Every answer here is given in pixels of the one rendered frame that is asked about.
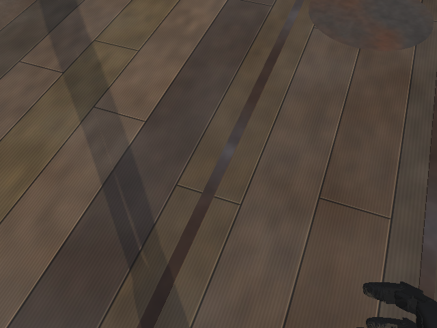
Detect right robot hand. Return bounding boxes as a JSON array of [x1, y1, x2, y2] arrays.
[[357, 282, 437, 328]]

